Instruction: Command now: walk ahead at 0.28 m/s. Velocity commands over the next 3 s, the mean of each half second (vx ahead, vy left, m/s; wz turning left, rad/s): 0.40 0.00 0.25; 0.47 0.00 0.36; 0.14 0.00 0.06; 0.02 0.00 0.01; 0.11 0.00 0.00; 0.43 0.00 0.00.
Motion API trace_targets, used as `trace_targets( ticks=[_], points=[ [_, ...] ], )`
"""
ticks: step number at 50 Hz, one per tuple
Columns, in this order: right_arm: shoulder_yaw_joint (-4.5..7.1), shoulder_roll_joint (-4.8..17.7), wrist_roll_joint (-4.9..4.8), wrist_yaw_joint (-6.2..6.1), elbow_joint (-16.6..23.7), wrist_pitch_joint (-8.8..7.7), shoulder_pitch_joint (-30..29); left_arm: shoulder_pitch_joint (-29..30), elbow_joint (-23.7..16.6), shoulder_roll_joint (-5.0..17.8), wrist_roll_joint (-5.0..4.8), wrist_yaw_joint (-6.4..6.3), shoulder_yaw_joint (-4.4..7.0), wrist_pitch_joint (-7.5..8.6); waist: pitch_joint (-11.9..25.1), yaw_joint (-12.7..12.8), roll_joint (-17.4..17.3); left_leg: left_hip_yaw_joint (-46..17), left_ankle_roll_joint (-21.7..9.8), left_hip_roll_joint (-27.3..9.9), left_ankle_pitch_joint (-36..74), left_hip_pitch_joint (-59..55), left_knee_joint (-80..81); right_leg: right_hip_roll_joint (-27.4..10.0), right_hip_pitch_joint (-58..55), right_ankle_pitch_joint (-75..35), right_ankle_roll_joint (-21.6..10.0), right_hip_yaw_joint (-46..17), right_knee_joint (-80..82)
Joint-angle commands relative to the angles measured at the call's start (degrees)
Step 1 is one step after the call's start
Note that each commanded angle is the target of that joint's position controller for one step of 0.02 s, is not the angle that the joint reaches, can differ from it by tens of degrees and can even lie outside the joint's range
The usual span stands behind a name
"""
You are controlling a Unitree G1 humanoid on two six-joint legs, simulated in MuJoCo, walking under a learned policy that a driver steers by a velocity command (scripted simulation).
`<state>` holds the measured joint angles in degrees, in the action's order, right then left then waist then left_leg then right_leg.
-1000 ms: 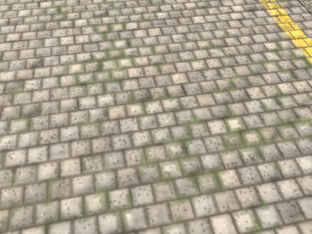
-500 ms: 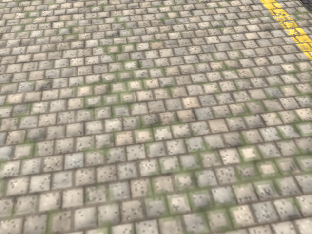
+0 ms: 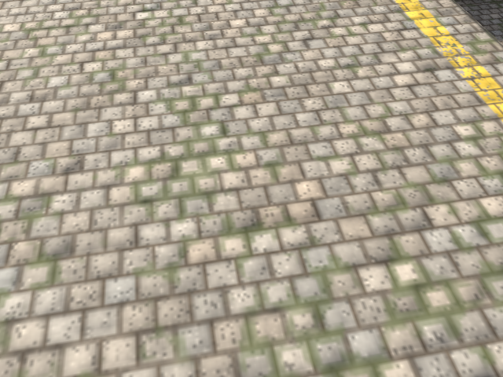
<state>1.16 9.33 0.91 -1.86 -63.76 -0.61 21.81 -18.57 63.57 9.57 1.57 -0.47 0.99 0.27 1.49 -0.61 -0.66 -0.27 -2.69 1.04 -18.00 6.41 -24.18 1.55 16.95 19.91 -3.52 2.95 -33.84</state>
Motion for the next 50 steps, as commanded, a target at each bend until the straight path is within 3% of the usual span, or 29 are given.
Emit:
trace_targets(
  ticks=[1,3,5,6,7,8,9,10,11,13,16,20,23,26,27,28,29,30,31,32,33,34,35,37,40,45,50],
  points=[
    [2.35,8.8,0.32,-0.06,0.4,-0.96,4.0,5.6,-5.6,4.1,0.41,0.91,1.07,2.26,-11.1,-1.1,-6.7,-21.5,-10.3,-17.8,-20.1,1.4,17.5,-2.7,13.6,2.4,-0.6,-0.8,-7.1],
    [2.56,8.4,0.12,0.20,0.7,-1.62,2.1,4.4,-6.1,3.7,-0.18,1.22,1.29,3.31,-11.5,0.7,-6.5,-17.1,-9.2,-15.7,-15.4,3.7,14.6,-2.5,8.0,2.1,-1.0,0.3,-1.0],
    [2.75,8.1,-0.25,0.40,1.6,-1.95,-0.8,-4.1,-3.1,2.6,-0.84,1.03,1.70,3.94,-10.2,4.6,-4.1,-10.7,-7.0,-10.9,-10.8,12.9,8.1,0.9,-9.1,-2.5,-1.0,2.7,7.9],
    [2.24,6.1,-0.13,0.62,2.4,-2.46,-1.7,-10.9,-1.2,4.7,-0.59,0.45,2.59,4.42,-8.4,7.3,0.9,-7.0,-5.4,-7.7,-6.6,20.7,-0.8,-2.6,-20.8,-0.9,-1.6,-3.2,12.0],
    [0.89,1.2,-0.71,1.39,4.9,-3.12,-3.3,-18.4,-0.3,11.0,-0.15,-0.33,4.21,4.73,-4.8,9.8,15.9,2.2,-2.3,0.7,-7.7,31.4,-20.6,-16.7,-29.7,14.7,-5.2,-25.1,23.0],
    [1.86,5.0,0.70,1.68,6.7,-3.15,-5.1,-21.9,1.4,12.7,-0.31,-0.42,4.69,3.96,-5.3,9.3,16.5,2.2,-2.8,1.8,-13.9,36.8,-33.6,-24.6,-26.9,18.6,-9.2,-37.7,27.0],
    [2.34,6.3,1.42,2.15,7.0,-3.01,-7.4,-15.1,-0.7,9.1,0.11,-0.51,3.66,3.79,-9.1,5.8,6.4,-1.9,-3.8,-2.3,-9.1,37.4,-39.4,-23.5,-21.0,18.6,-8.7,-33.1,26.3],
    [2.05,4.5,0.95,2.76,6.6,-3.19,-6.9,-9.7,-2.6,7.7,-0.05,-0.37,3.24,4.13,-10.3,3.6,3.5,-3.3,-3.9,-3.8,-3.6,36.0,-39.7,-21.2,-16.9,14.1,-7.2,-27.2,27.0],
    [1.96,3.5,0.57,3.18,6.1,-3.29,-5.8,-6.6,-3.7,6.9,-0.29,-0.49,2.91,4.56,-10.1,1.9,2.9,-3.5,-3.5,-4.8,0.6,34.1,-38.6,-18.9,-15.2,8.3,-5.5,-21.3,28.1],
    [2.29,3.7,1.01,3.65,5.5,-2.61,-5.0,-6.4,-3.5,4.8,-0.48,-0.95,2.02,5.45,-8.5,0.9,3.3,-1.9,-2.5,-4.8,5.2,32.9,-38.2,-15.8,-16.1,-5.6,-3.6,-12.1,27.8],
    [2.36,3.1,0.71,3.75,7.4,-1.60,-8.7,-10.4,-1.9,4.4,-0.50,-1.24,1.49,6.06,-7.5,1.0,4.1,0.5,-1.7,-4.2,8.8,36.2,-37.9,-14.6,-18.9,-24.2,-2.7,-3.8,25.6],
    [1.34,1.7,0.40,4.17,12.2,-1.45,-19.2,-9.9,-2.1,4.2,-0.38,-1.51,0.86,6.32,-9.9,1.8,4.9,5.1,-1.2,-3.0,14.7,33.8,-24.0,-12.4,-15.3,-33.4,-2.1,3.7,25.6],
    [0.91,2.1,0.38,4.48,14.8,-1.24,-23.7,-11.5,-1.3,5.9,-0.58,-2.00,1.02,6.42,-10.2,2.1,5.4,9.6,-2.7,-1.1,15.6,27.4,-14.1,-13.5,-16.1,-42.6,-1.9,6.9,24.2],
    [1.97,4.7,0.66,3.99,13.8,-1.28,-17.4,-10.5,-1.4,8.5,-0.81,-2.79,1.75,6.29,-5.5,-1.6,6.7,12.1,-6.6,3.1,11.7,18.5,-12.7,-14.9,-20.7,-66.7,-1.1,9.9,12.7],
    [2.63,6.0,0.77,3.81,12.4,-1.37,-12.1,-9.4,-1.9,9.4,-0.60,-2.93,2.12,5.87,-2.5,-4.0,7.5,11.8,-8.3,4.3,9.2,13.6,-12.6,-15.6,-21.2,-70.7,-1.3,10.2,5.0],
    [3.52,7.6,0.97,3.68,10.4,-1.52,-5.6,-8.3,-2.6,10.1,-0.45,-2.69,2.48,5.47,1.0,-6.7,8.0,10.5,-10.2,5.1,7.9,6.7,-10.7,-16.1,-19.7,-68.1,-1.7,9.8,-4.9],
    [4.80,9.9,1.51,3.29,8.6,-1.70,1.1,-6.7,-3.7,10.8,-0.43,-2.00,2.82,5.31,4.0,-10.5,5.9,6.7,-12.4,4.0,6.3,-3.3,-5.3,-14.8,-12.9,-56.3,-1.3,10.5,-19.2],
    [6.17,14.6,1.57,2.70,8.7,-1.57,2.5,-6.8,-5.9,6.4,0.18,-1.18,2.23,5.32,7.8,-8.9,-3.7,-12.3,-16.3,-10.4,2.3,-13.6,-4.4,-9.0,0.7,-12.5,-0.4,10.1,-39.2],
    [6.68,17.8,0.88,3.02,10.3,-0.78,0.2,-6.6,-10.3,5.3,-1.26,-0.06,2.30,5.47,12.0,-5.3,-10.6,-45.3,-25.9,-21.0,-4.3,-23.0,7.0,2.3,20.6,11.9,1.2,-0.1,-54.6],
    [6.26,15.9,-0.14,2.61,10.2,-0.47,-2.2,0.2,-11.8,8.2,-0.66,0.34,2.66,6.19,4.5,-5.5,-2.5,-39.7,-23.1,-19.7,-8.1,-17.8,11.2,-2.6,27.5,4.8,0.4,-5.9,-52.8],
    [5.52,13.1,-0.40,2.30,10.6,-0.71,-5.2,2.5,-12.9,8.6,-0.96,0.56,2.67,6.93,-1.0,-3.7,0.6,-32.9,-20.5,-18.5,-3.4,-10.2,12.5,-4.9,26.7,-1.0,0.3,-5.5,-47.7],
    [4.83,10.4,-0.19,2.17,10.7,-1.29,-7.4,1.1,-11.9,7.8,-0.87,0.28,2.64,6.94,-3.6,-0.4,5.5,-26.6,-17.6,-16.0,6.2,-3.5,13.0,-6.9,22.3,-3.5,0.8,-5.2,-42.5],
    [4.29,9.1,-0.38,1.83,11.0,-2.02,-8.5,-0.1,-11.4,6.9,0.09,0.14,2.51,5.96,-3.7,1.5,6.2,-21.4,-15.9,-13.4,13.5,1.3,12.9,-8.1,17.6,-3.8,1.7,-5.4,-38.9],
    [3.63,8.3,-0.70,1.63,10.3,-3.62,-7.2,-2.0,-11.0,5.4,1.20,0.60,2.30,3.64,-2.7,3.1,3.8,-15.2,-14.4,-10.3,22.4,5.0,13.1,-8.9,12.9,-3.5,3.1,-4.6,-34.3],
    [3.65,9.9,-1.02,1.64,8.5,-4.44,-2.2,3.0,-13.0,5.6,1.10,1.24,2.40,2.11,-4.4,1.9,0.6,-10.4,-11.4,-7.7,28.2,4.4,14.6,-9.5,16.3,-9.3,4.3,-2.4,-27.1],
    [3.02,9.3,-0.81,1.75,7.5,-4.19,4.3,14.3,-16.7,6.3,0.27,1.93,2.41,1.75,-5.3,-2.4,-2.1,-8.5,-6.1,-6.8,33.8,-4.1,14.6,-8.4,23.0,-19.5,4.0,-0.5,-15.2],
    [1.81,8.1,0.12,0.54,6.0,-3.79,7.3,19.4,-18.1,4.4,-0.38,1.53,1.04,2.46,-5.4,-4.0,-3.6,-4.6,-3.8,-6.2,55.0,-8.1,8.7,-2.8,16.9,-21.3,2.6,3.2,-3.0]
  ],
)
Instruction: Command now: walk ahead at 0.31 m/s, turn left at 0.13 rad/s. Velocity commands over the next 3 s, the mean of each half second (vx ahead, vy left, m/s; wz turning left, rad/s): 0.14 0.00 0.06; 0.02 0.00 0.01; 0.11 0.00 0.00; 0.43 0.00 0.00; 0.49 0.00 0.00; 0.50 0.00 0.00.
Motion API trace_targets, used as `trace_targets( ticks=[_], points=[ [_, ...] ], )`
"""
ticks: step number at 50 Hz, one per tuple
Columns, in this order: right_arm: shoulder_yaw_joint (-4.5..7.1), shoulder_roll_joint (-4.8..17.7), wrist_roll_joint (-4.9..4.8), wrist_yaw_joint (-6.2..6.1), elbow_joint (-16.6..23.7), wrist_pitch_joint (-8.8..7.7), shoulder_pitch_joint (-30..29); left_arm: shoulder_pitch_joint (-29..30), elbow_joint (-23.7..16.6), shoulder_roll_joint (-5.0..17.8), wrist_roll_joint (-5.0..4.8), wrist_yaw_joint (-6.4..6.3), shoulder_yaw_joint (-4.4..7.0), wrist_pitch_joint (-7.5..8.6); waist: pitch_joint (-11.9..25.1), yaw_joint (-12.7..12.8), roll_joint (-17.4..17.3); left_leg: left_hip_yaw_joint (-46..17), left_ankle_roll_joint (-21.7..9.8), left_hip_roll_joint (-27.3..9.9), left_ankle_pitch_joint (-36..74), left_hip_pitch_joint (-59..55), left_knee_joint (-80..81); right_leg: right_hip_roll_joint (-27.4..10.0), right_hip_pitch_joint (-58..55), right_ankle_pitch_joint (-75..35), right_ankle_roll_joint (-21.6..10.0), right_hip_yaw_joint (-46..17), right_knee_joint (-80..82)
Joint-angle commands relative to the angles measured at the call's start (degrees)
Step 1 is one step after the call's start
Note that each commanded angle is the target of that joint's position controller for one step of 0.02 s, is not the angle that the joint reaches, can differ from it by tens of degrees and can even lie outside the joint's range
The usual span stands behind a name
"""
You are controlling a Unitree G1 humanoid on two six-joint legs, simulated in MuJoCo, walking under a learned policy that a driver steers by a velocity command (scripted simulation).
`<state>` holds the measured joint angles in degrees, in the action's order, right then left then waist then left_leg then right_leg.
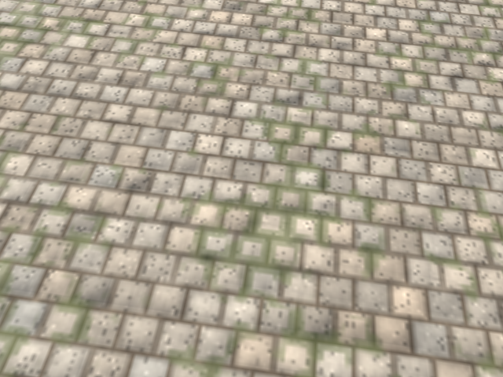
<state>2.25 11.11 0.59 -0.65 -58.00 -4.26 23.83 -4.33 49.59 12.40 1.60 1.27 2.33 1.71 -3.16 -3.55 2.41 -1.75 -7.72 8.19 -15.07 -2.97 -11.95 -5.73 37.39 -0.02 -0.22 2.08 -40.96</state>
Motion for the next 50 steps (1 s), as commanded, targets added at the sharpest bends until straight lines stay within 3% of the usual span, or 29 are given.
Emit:
trace_targets(
  ticks=[1,3,4,5,6,7,8,9,10,11,13,15,18,21,24,26,27,28,31,35,50],
  points=[
    [0.59,6.4,0.68,-0.90,0.0,-0.06,5.5,4.8,-3.9,1.9,-0.55,-0.42,-0.37,1.26,-0.3,-0.9,-7.3,-3.1,1.3,-13.6,54.8,0.3,-5.0,5.7,-5.5,-0.7,-1.3,4.3,5.8],
    [0.55,7.2,1.00,-1.48,0.1,-0.30,3.7,-1.6,-1.7,4.0,-0.46,-1.10,0.16,1.96,1.9,2.2,-8.9,-4.1,2.1,-14.6,63.4,-1.2,-11.1,8.2,-12.7,2.7,-3.2,3.6,8.4],
    [0.70,7.9,0.86,-1.72,0.2,-0.57,2.3,-7.5,0.3,5.4,-0.46,-1.57,0.70,2.49,3.6,4.9,-9.4,-5.0,2.5,-15.0,64.7,-2.1,-16.1,8.6,-17.3,2.3,-4.3,2.5,11.6],
    [0.85,8.7,0.17,-1.60,0.3,-0.81,0.2,-14.4,2.5,6.2,-0.14,-2.04,1.09,3.44,5.7,9.0,-8.2,-4.3,2.9,-14.0,59.6,-0.7,-24.5,7.0,-25.2,-5.7,-5.4,1.2,19.0],
    [0.35,7.5,-1.01,-1.37,1.9,-1.37,-0.6,-21.8,4.5,9.0,1.00,-2.59,1.69,4.13,11.9,11.2,-4.2,-3.5,3.3,-11.5,40.2,8.6,-36.5,-1.7,-40.0,-28.4,-7.4,-5.2,16.0],
    [-0.50,0.8,-3.55,-1.49,0.4,-0.80,11.4,-22.9,4.9,12.9,1.20,-2.02,2.36,3.76,21.4,5.9,10.9,0.5,6.0,-1.6,-18.9,23.9,-57.8,-20.8,-57.3,-64.3,-19.2,-23.4,8.7],
    [0.76,6.6,-2.48,-1.91,-1.7,0.20,12.1,-21.9,4.1,9.7,-1.56,-1.23,1.91,3.01,25.9,6.4,2.4,-5.0,5.3,-1.4,-20.0,25.7,-62.5,-20.1,-54.6,-60.6,-22.2,-27.1,11.7],
    [1.09,7.1,-0.95,-1.72,-0.9,0.63,6.6,-15.1,3.0,7.2,-2.07,-1.26,1.22,2.71,17.2,5.1,0.1,-5.5,5.6,-3.6,-15.5,27.6,-62.3,-17.0,-45.6,-47.6,-20.7,-22.1,16.4],
    [0.88,5.9,0.42,-1.29,-0.1,0.94,2.5,-10.3,2.5,3.6,-1.78,-1.54,0.09,2.51,10.0,3.9,-1.5,-4.6,5.9,-5.6,-12.6,28.3,-58.5,-13.5,-37.5,-37.5,-18.0,-17.6,20.0],
    [0.95,5.2,1.01,-0.77,0.3,1.60,0.2,-9.5,3.0,1.7,-1.45,-2.02,-0.72,2.60,6.4,3.1,-1.4,-4.4,6.3,-7.1,-10.6,26.7,-54.6,-10.8,-32.0,-33.5,-15.8,-13.8,22.5],
    [0.41,2.3,1.40,-0.08,-1.1,3.43,2.6,-9.6,4.4,1.1,-1.08,-2.52,-1.42,2.53,5.5,0.8,0.8,-2.4,7.3,-7.4,-8.1,18.7,-48.2,-7.0,-23.6,-30.1,-12.9,-8.0,24.6],
    [-0.11,0.7,0.95,-0.33,-2.1,4.71,3.8,-9.6,5.1,3.0,-0.56,-2.23,-1.29,2.77,6.3,-0.4,2.4,-0.5,8.0,-7.1,-8.2,15.3,-41.2,-5.4,-20.9,-26.5,-12.1,-5.6,25.2],
    [-0.31,1.9,0.99,-1.23,-2.1,6.10,-0.4,-10.9,5.8,4.9,-0.18,-2.12,-0.98,2.03,6.0,1.2,4.3,1.0,8.0,-8.0,-8.0,15.0,-32.0,-5.0,-19.9,-5.2,-11.2,-7.2,27.3],
    [-0.53,2.6,0.71,-1.27,-2.2,6.38,-4.0,-11.2,6.2,5.6,-0.45,-2.26,-0.61,0.48,3.5,2.3,5.0,1.7,7.5,-8.4,-4.9,14.1,-26.7,-5.0,-16.7,19.0,-10.2,-10.6,30.7],
    [-1.22,1.4,0.89,-1.41,-3.7,5.41,-3.2,-10.8,6.5,4.6,-1.05,-2.53,-0.78,-0.69,0.7,1.6,1.7,1.9,6.3,-8.9,0.7,9.0,-15.5,-4.4,-13.1,27.7,-7.3,-11.6,30.2],
    [-1.44,3.4,1.63,-1.79,-3.7,4.09,-2.3,-13.0,7.1,3.4,-1.07,-2.45,-0.83,-0.88,-1.0,2.9,-2.3,-6.0,4.8,-15.1,1.9,8.6,-7.1,-2.0,-13.2,25.7,-3.7,-10.5,26.7],
    [-1.28,4.7,0.33,-1.80,-4.2,3.79,-5.1,-15.1,7.6,1.2,-1.84,-2.22,-1.08,-1.13,-3.3,5.7,-9.8,-8.3,3.7,-15.9,-3.3,17.7,-5.0,2.6,-18.6,18.9,-2.7,-5.6,25.4],
    [-1.85,2.5,-0.04,-1.61,-4.0,3.24,-6.3,-15.3,8.7,1.3,-1.47,-2.18,-1.17,-1.18,-2.6,5.8,-9.3,-8.6,4.3,-15.9,-5.9,22.3,-2.4,2.7,-26.2,13.0,-2.5,-5.0,22.9],
    [-1.85,2.6,-0.45,-1.75,-4.4,2.43,-6.3,-16.2,10.1,2.3,-0.94,-2.27,-0.93,-1.01,-0.8,5.9,-6.1,-5.8,5.5,-13.8,-1.2,20.7,-2.9,1.3,-29.9,9.5,-2.8,-5.8,22.3],
    [-1.95,1.6,-0.19,-1.77,-5.4,2.62,-3.8,-15.4,11.3,1.2,-1.11,-2.59,-1.36,-0.73,-0.7,4.7,-3.4,-4.8,4.8,-13.5,3.2,16.2,-4.6,0.9,-27.0,9.4,-2.6,-5.9,23.1],
    [-2.34,0.6,-0.19,-2.07,-7.1,2.80,-2.0,-16.9,15.1,-0.2,-1.12,-3.42,-1.89,-1.04,-1.0,4.2,-2.7,-3.9,4.4,-13.3,8.2,13.7,-5.3,0.5,-27.9,5.1,-2.2,-5.8,22.0]
  ],
)
Over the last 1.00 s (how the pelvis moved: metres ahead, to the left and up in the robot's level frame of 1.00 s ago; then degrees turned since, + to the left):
0.48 0.05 0.00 21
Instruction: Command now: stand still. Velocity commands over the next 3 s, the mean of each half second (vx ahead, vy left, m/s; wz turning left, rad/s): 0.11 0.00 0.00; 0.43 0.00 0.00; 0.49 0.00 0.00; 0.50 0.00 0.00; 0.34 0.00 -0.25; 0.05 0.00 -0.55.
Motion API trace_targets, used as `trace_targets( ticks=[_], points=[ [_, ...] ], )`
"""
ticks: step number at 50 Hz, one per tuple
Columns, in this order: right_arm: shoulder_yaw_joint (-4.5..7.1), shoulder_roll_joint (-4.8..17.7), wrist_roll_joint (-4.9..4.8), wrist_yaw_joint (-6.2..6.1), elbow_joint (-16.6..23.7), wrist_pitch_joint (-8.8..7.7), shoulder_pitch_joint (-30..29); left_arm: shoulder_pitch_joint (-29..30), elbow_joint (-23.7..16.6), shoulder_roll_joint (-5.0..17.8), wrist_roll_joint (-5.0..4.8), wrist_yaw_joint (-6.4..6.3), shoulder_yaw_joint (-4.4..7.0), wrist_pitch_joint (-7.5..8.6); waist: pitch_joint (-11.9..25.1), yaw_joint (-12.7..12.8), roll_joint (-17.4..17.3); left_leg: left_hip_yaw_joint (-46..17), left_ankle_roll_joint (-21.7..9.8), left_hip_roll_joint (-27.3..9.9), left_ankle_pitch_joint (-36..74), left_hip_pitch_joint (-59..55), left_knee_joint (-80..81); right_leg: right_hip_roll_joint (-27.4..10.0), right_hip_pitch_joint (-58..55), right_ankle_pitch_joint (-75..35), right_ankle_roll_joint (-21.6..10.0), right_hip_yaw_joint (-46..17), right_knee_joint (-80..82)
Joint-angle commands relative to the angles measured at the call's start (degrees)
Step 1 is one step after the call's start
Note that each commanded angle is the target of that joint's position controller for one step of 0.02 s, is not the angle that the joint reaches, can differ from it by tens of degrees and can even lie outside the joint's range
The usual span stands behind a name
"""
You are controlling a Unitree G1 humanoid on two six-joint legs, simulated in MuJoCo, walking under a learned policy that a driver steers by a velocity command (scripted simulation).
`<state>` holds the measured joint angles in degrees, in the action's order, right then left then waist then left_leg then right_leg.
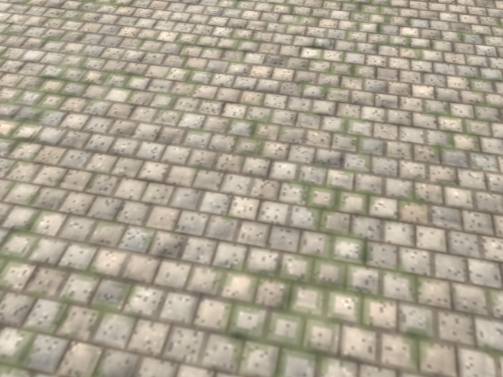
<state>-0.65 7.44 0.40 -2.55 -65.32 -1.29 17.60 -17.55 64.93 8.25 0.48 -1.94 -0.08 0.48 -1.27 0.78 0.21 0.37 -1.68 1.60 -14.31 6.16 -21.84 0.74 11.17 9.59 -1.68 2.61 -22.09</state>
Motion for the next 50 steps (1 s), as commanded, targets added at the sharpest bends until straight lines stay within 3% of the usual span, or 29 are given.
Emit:
trace_targets(
  ticks=[1,12,14,16,18,19,20,22,25,27,28,29,30,31,32,33,35,37,41,45,48,50],
  points=[
    [0.53,4.2,0.00,-0.19,0.2,-0.16,4.3,-3.8,-0.1,3.9,0.00,-0.24,0.51,0.16,-2.9,-0.1,-0.6,-6.0,-1.7,-6.7,7.6,4.5,4.6,-6.0,-1.7,-4.6,-0.8,-6.3,3.0],
    [0.36,3.7,0.01,-0.31,-0.4,-0.12,5.3,-4.0,1.2,3.3,-0.01,-0.46,0.38,-0.03,-3.5,-0.1,-0.5,-5.8,-1.8,-6.6,8.3,4.1,4.7,-6.1,-2.0,-5.2,-0.6,-6.3,2.7],
    [0.66,4.2,0.20,-0.25,-0.7,0.04,6.5,-4.2,1.4,3.3,0.14,-0.36,0.50,-0.21,-2.9,-0.4,-1.1,-5.9,-2.5,-5.5,-2.7,4.2,5.8,-4.4,-1.5,3.8,-0.9,-5.2,1.7],
    [1.88,6.8,0.30,-0.04,-0.3,0.65,7.6,-3.3,0.3,3.9,0.52,0.06,1.07,-0.52,-5.6,-1.2,-4.4,-9.5,-5.4,-6.3,-21.8,6.1,7.3,-0.8,4.1,17.7,-1.9,-2.2,-4.1],
    [2.88,8.5,0.23,0.14,-0.6,0.90,11.6,0.2,-2.0,2.3,1.38,0.85,0.92,-0.29,-10.7,-3.4,-7.9,-19.3,-9.7,-13.3,-34.4,5.0,13.4,1.1,14.3,18.9,-1.8,1.5,-13.2],
    [3.29,8.9,0.33,0.17,-0.7,0.74,12.3,2.0,-3.4,1.6,2.01,1.20,0.77,0.18,-12.7,-4.0,-9.0,-23.5,-11.9,-17.1,-34.4,5.3,15.3,-0.6,16.9,15.7,-2.0,1.9,-17.6],
    [3.48,8.8,0.66,0.24,-0.6,0.38,12.5,3.5,-4.6,2.3,1.95,1.50,1.04,0.76,-13.1,-4.0,-8.3,-25.2,-13.2,-18.9,-31.5,4.4,16.2,-2.1,19.8,15.3,-2.3,1.0,-20.9],
    [3.91,9.2,1.26,0.48,0.0,-0.65,11.8,4.6,-6.5,3.8,1.57,2.13,1.71,2.01,-11.9,-3.3,-6.5,-24.3,-13.7,-19.4,-23.1,0.0,15.3,-3.9,23.6,16.2,-2.6,-0.8,-23.3],
    [4.23,9.4,0.74,0.70,1.1,-1.89,9.1,3.7,-7.7,3.9,0.53,2.88,2.37,3.32,-9.1,-1.1,-5.9,-16.8,-11.2,-16.0,-12.8,1.4,12.3,-3.0,15.3,12.2,-2.6,0.8,-15.4],
    [4.34,9.5,0.07,0.93,2.1,-2.18,5.7,-5.2,-4.9,2.8,0.06,2.89,2.83,3.52,-7.0,3.6,-4.2,-10.3,-8.9,-11.7,-8.7,11.7,6.1,0.9,-3.2,5.9,-2.5,4.5,-6.5],
    [4.00,8.5,0.34,1.14,2.5,-2.66,5.3,-12.1,-2.7,4.2,0.18,2.45,3.71,3.71,-4.5,6.3,-0.8,-6.7,-7.4,-8.7,-4.2,17.6,-1.8,0.9,-14.3,7.0,-2.6,2.3,-4.1],
    [2.80,4.5,0.20,1.78,4.6,-3.25,3.6,-19.8,-1.6,9.5,1.10,1.65,5.12,4.17,-1.7,9.4,12.4,1.6,-4.3,-1.8,-5.4,25.4,-21.3,-12.8,-21.3,21.0,-5.4,-17.8,7.3],
    [3.06,4.8,1.01,2.31,6.8,-3.40,3.6,-24.9,0.2,13.3,0.59,1.70,5.92,3.41,-1.0,8.6,19.0,3.5,-3.6,2.5,-16.8,34.6,-36.0,-22.4,-22.4,31.1,-10.2,-38.8,15.5],
    [3.59,6.8,2.29,2.82,7.3,-3.09,1.6,-17.7,-1.4,10.5,0.79,1.50,5.03,2.82,-5.7,4.3,9.3,-0.6,-4.6,-2.3,-13.4,36.2,-44.0,-22.5,-15.4,33.9,-10.7,-37.3,15.2],
    [3.39,5.7,2.05,3.46,7.6,-3.29,0.1,-11.4,-3.9,8.9,0.75,1.78,4.51,3.10,-8.1,2.2,3.4,-1.7,-4.8,-4.5,-6.9,36.0,-44.9,-20.6,-10.4,28.9,-10.0,-31.8,15.1],
    [3.24,4.6,1.46,3.86,7.3,-3.60,0.5,-8.0,-5.1,8.3,0.71,1.90,4.20,3.58,-7.8,0.4,1.4,-2.0,-4.5,-5.9,-2.4,33.6,-43.3,-18.1,-7.9,20.8,-9.0,-25.8,15.7],
    [3.56,4.9,1.75,4.27,6.9,-3.06,1.4,-7.5,-5.0,6.0,0.48,1.62,3.19,4.65,-5.9,-1.2,1.7,-0.7,-3.1,-6.6,1.4,31.0,-40.7,-14.3,-7.8,7.4,-7.6,-17.3,15.9],
    [3.91,5.5,1.62,4.40,7.5,-2.22,-0.1,-11.2,-3.4,5.6,0.31,1.34,2.73,5.31,-5.0,-1.3,3.0,1.2,-2.3,-6.1,3.3,32.5,-39.5,-12.9,-10.4,-5.8,-7.4,-12.3,14.7],
    [3.58,4.8,1.34,4.48,11.7,-1.45,-10.8,-14.9,-2.3,5.4,0.43,1.21,1.98,5.61,-6.3,0.2,3.8,4.2,-0.9,-5.2,7.1,36.1,-32.0,-11.5,-11.1,-20.4,-7.9,-7.1,14.2],
    [2.69,4.0,0.57,4.57,15.2,-1.54,-19.9,-15.8,-1.9,5.8,0.40,0.91,1.67,5.94,-7.6,1.6,5.0,7.2,-1.5,-2.8,11.9,29.9,-17.1,-10.5,-9.9,-27.3,-7.5,-3.9,14.4],
    [3.03,5.6,0.48,4.08,16.2,-1.76,-20.0,-15.2,-1.5,7.1,0.54,0.63,1.94,6.17,-6.7,0.2,5.3,7.8,-4.3,-1.1,11.1,24.2,-12.1,-12.2,-13.4,-38.5,-7.4,-2.9,11.4],
    [4.03,7.5,0.56,3.29,14.3,-2.29,-12.8,-13.4,-1.7,8.5,0.75,0.39,2.40,6.16,-2.2,-3.4,5.8,7.9,-6.7,1.6,7.4,16.1,-11.3,-12.6,-16.5,-52.9,-6.8,-1.7,1.9]
  ],
)
Over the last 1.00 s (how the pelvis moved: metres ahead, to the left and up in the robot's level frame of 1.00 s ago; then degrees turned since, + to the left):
0.17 0.00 0.00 0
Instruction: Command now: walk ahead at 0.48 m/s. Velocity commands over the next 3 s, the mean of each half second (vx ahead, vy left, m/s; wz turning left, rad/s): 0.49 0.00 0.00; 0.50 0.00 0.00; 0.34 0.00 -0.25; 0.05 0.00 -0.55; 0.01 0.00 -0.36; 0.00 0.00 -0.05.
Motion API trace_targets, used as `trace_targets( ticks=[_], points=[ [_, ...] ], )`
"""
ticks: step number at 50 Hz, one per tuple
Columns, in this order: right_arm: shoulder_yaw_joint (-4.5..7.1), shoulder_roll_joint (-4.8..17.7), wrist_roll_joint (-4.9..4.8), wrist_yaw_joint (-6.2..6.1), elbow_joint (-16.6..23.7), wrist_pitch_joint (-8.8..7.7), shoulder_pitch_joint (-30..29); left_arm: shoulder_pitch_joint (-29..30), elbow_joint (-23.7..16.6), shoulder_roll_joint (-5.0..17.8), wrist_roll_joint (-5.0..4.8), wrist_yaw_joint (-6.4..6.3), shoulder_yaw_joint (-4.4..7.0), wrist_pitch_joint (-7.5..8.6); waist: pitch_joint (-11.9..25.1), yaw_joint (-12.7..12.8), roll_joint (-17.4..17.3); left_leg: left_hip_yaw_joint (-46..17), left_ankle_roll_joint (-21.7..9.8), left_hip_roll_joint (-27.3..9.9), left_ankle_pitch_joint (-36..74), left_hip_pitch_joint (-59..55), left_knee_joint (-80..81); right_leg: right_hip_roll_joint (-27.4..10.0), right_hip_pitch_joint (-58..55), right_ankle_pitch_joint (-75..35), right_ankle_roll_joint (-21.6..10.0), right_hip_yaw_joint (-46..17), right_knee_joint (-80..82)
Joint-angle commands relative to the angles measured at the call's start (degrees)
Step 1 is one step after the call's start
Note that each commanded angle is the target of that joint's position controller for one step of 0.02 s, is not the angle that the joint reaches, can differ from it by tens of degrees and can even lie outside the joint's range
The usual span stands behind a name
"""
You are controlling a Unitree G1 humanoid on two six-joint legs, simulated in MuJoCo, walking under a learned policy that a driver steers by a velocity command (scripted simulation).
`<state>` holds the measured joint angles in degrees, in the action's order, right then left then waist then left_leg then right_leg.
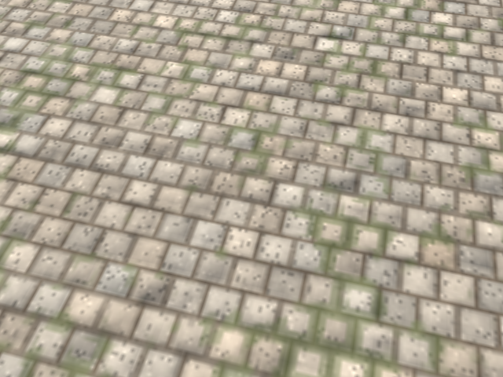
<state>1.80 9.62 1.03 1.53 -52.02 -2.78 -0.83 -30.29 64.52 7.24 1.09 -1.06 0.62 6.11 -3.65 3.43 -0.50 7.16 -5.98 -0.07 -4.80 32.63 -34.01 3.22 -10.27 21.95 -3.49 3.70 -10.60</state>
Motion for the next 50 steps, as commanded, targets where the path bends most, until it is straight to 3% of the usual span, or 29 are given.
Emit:
trace_targets(
  ticks=[1,2,3,4,5,6,7,9,11,14,20,25,27,28,29,30,31,32,33,34,35,36,38,40,44,50],
  points=[
    [2.40,6.6,-0.09,-1.23,-1.6,-1.23,13.8,0.2,-1.4,10.2,0.25,-0.53,1.94,0.20,4.4,-9.3,6.1,0.9,-3.6,4.5,-2.7,-18.1,2.9,-14.7,5.0,-67.0,-4.5,-2.3,-18.9],
    [3.33,8.2,0.58,-1.74,-4.4,-1.68,22.5,1.0,-1.7,10.3,-0.09,-0.38,2.02,-0.06,8.6,-13.0,5.0,-1.4,-4.9,2.3,-2.0,-29.9,6.2,-13.0,11.0,-58.6,-3.9,-1.2,-31.0],
    [4.72,13.3,1.98,-2.14,-5.7,-1.87,30.8,-0.4,-3.3,7.6,-0.35,-0.01,1.45,-0.20,15.4,-14.4,-1.7,-17.7,-7.6,-11.9,-11.0,-42.1,7.1,-9.1,22.0,-34.0,-3.5,1.0,-49.6],
    [5.26,14.9,1.30,-1.49,-5.2,-1.12,29.3,-6.4,-3.5,3.7,-2.37,0.94,1.45,-0.37,20.6,-9.7,-13.3,-49.1,-16.5,-24.6,-17.3,-51.7,17.9,2.5,40.5,7.3,-1.7,-1.9,-70.5],
    [4.80,12.9,-0.26,-1.02,-4.0,-0.80,21.7,-0.2,-4.8,8.1,-0.95,0.79,2.31,-0.70,13.3,-7.8,-3.8,-44.9,-14.5,-21.6,-23.6,-44.6,21.1,-2.3,46.4,2.2,-2.9,-7.1,-71.7],
    [3.64,8.9,-0.61,-0.88,-3.1,-1.17,16.7,5.9,-6.7,8.4,-0.45,1.05,2.53,-0.51,6.1,-6.9,-0.9,-36.2,-12.5,-19.9,-21.7,-36.2,22.4,-4.7,47.4,-2.8,-3.1,-6.7,-68.8],
    [2.83,6.0,-0.26,-0.81,-3.6,-1.77,15.2,7.5,-7.0,7.2,-0.35,1.14,2.49,-0.43,1.7,-4.9,2.2,-30.1,-10.6,-17.5,-14.0,-28.8,24.3,-6.6,44.8,-5.3,-3.0,-6.6,-64.7],
    [1.67,3.3,-0.12,-1.46,-5.4,-2.84,16.6,5.9,-6.5,4.8,1.08,1.58,2.33,-1.89,0.9,-1.7,0.9,-21.5,-7.6,-13.2,-4.9,-21.9,25.4,-8.5,38.7,-6.3,-1.9,-6.7,-59.0],
    [1.56,4.3,-0.20,-1.74,-6.6,-3.72,19.8,6.3,-7.0,4.3,1.27,2.03,2.40,-3.01,0.7,-0.9,-0.4,-17.7,-7.3,-11.9,1.5,-21.0,26.0,-8.8,38.6,-6.9,-0.8,-5.4,-55.9],
    [1.68,6.5,-0.34,-1.74,-7.1,-3.94,23.1,14.1,-10.0,5.6,1.22,2.50,2.59,-3.95,-1.5,-1.7,-1.2,-14.1,-6.9,-10.7,3.5,-22.4,28.2,-10.1,45.0,-12.4,0.7,-3.4,-49.7],
    [0.96,6.1,-0.50,-1.78,-8.1,-3.73,29.9,28.3,-14.9,5.2,0.09,2.91,1.85,-3.66,-2.5,-5.6,-2.7,-9.2,-4.1,-8.6,16.0,-29.0,27.4,-8.2,47.1,-22.6,1.9,0.5,-31.4],
    [0.94,6.8,0.30,-2.53,-9.5,-3.43,33.3,34.3,-17.4,6.0,0.03,2.73,1.77,-2.96,-3.0,-6.9,-3.6,-8.8,-5.0,-11.4,24.6,-39.3,23.6,-6.0,47.6,-19.9,-0.4,1.7,-23.7],
    [1.17,7.7,0.51,-2.85,-9.4,-3.39,31.5,32.0,-17.2,6.8,0.06,2.43,2.18,-2.45,-1.8,-4.8,-4.1,-7.8,-4.4,-12.2,35.8,-41.0,19.0,-4.0,42.4,-15.3,-2.4,2.4,-21.2],
    [1.38,8.4,0.58,-2.98,-9.3,-3.35,30.6,28.0,-16.1,7.7,0.12,2.04,2.66,-2.19,0.3,-2.9,-4.7,-7.3,-3.8,-12.2,43.6,-41.2,14.4,-2.2,37.1,-12.9,-3.5,3.0,-20.4],
    [1.53,8.9,0.58,-2.94,-9.3,-3.14,29.8,20.6,-13.7,8.8,0.21,1.59,3.37,-1.79,4.0,0.2,-4.3,-6.5,-3.1,-11.4,47.0,-40.7,6.1,-0.5,29.2,-12.8,-4.7,3.5,-18.0],
    [1.42,8.7,0.08,-2.82,-8.8,-3.02,28.6,10.7,-10.5,10.5,1.00,1.06,4.29,-1.22,9.1,4.4,-3.0,-5.0,-2.1,-9.5,39.7,-34.0,-5.5,-2.4,15.6,-15.7,-6.4,1.5,-15.3],
    [0.49,5.3,-1.41,-2.32,-6.6,-3.11,29.7,1.5,-9.0,16.0,2.58,0.44,5.79,-0.98,16.9,6.1,4.1,-2.3,-0.4,-5.0,17.3,-18.3,-24.5,-17.0,-1.3,-10.2,-10.6,-15.9,-14.7],
    [0.82,3.9,-2.73,-1.76,-6.7,-3.13,34.7,1.6,-8.7,18.1,1.55,1.14,6.59,-1.80,23.0,3.1,14.1,-4.5,1.0,5.5,-24.2,-2.6,-43.0,-28.4,-10.0,-9.8,-17.8,-42.4,-6.7],
    [1.82,7.7,-1.23,-2.02,-6.0,-2.73,29.6,8.5,-9.8,15.7,0.05,1.60,5.98,-2.26,15.5,0.9,4.7,-10.5,0.0,1.0,-20.2,2.7,-45.2,-25.3,-3.3,-5.9,-15.6,-37.0,-5.1],
    [1.73,7.0,-0.74,-1.79,-4.5,-2.99,24.6,13.5,-10.6,11.9,-0.32,1.78,4.91,-2.01,8.0,-0.1,2.3,-10.3,0.1,-1.1,-15.7,3.7,-42.8,-23.5,5.3,-7.0,-13.9,-29.1,-3.2],
    [1.65,5.7,-0.60,-1.63,-4.2,-2.99,22.9,15.6,-10.4,9.0,-0.02,1.83,4.07,-1.59,3.5,-2.0,0.4,-10.0,0.1,-3.2,-12.9,1.8,-38.7,-20.7,12.2,-11.2,-11.6,-23.5,-0.9],
    [1.80,5.1,0.43,-1.39,-3.9,-2.34,22.5,15.3,-9.4,7.1,-0.09,1.54,3.40,-1.12,1.9,-3.6,1.4,-10.1,0.5,-4.5,-11.7,-0.6,-35.4,-18.3,16.3,-14.8,-9.8,-19.3,0.1],
    [1.57,3.2,1.22,-0.69,-4.5,-0.89,24.5,12.8,-7.7,6.5,-0.17,1.15,2.95,-0.31,1.8,-5.2,2.7,-9.1,1.6,-4.8,-10.6,-4.0,-32.4,-16.0,19.6,-19.9,-8.5,-14.6,1.3],
    [1.66,3.2,1.34,-0.22,-3.5,-0.09,22.1,10.3,-6.8,8.5,-0.41,1.01,3.19,0.31,1.0,-5.7,3.0,-7.9,2.6,-5.4,-8.8,-1.7,-29.8,-15.1,19.7,-23.5,-8.7,-11.8,2.4],
    [1.56,4.3,0.94,0.16,0.5,0.43,11.0,6.3,-6.1,9.1,-0.45,1.12,2.94,0.26,-1.6,-3.7,3.4,-5.7,4.5,-6.8,-0.9,5.2,-20.1,-13.6,17.2,-26.6,-8.2,-8.6,4.5],
    [0.57,3.6,0.14,0.20,4.2,0.00,-0.2,0.3,-4.6,9.5,-0.30,0.80,2.56,0.23,-2.2,-0.4,4.5,-2.5,4.0,-4.1,5.1,3.7,-4.0,-13.5,10.0,-34.4,-7.2,-5.4,3.2]
  ],
)
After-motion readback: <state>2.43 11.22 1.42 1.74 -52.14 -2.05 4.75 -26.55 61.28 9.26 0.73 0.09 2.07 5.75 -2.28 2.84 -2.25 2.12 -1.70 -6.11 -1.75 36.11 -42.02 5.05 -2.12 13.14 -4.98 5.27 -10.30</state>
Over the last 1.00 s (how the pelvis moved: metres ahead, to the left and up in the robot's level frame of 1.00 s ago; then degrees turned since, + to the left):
0.28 -0.05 -0.02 0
